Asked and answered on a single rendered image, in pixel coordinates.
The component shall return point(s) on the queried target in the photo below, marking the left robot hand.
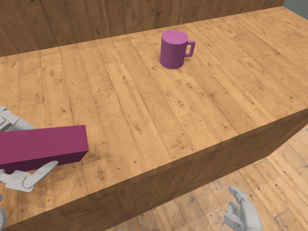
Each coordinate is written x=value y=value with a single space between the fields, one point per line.
x=19 y=180

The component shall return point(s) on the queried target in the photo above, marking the table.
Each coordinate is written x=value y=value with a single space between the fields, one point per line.
x=154 y=134

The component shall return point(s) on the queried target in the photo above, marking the right robot hand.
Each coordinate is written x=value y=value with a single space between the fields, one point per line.
x=244 y=217

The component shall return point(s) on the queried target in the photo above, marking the sponge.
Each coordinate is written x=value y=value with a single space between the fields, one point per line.
x=27 y=150

